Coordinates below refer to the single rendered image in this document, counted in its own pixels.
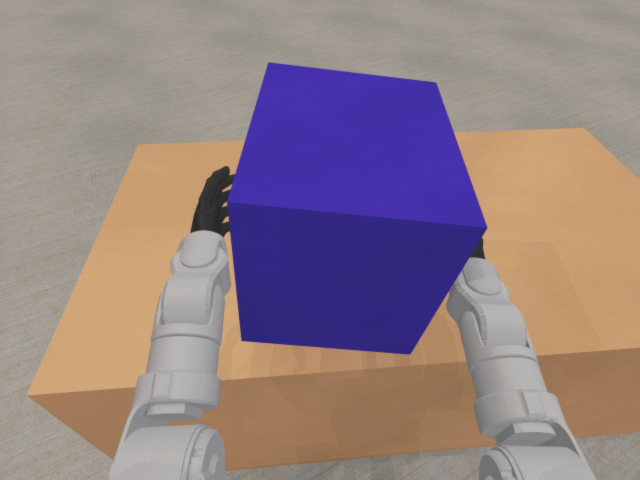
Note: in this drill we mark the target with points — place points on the right robot upper arm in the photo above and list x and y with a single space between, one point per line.
532 463

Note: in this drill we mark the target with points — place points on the left robot hand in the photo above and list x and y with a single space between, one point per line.
209 213

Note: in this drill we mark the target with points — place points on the carton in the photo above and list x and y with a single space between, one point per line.
351 212

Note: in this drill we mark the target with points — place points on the right robot forearm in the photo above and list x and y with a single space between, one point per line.
513 405

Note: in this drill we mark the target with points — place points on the right robot hand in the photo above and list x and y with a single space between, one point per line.
478 251

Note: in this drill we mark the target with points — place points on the left robot forearm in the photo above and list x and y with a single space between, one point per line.
181 376

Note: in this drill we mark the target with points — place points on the left robot upper arm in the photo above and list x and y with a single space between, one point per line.
183 452

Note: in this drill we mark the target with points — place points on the pedestal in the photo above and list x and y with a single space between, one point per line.
563 231

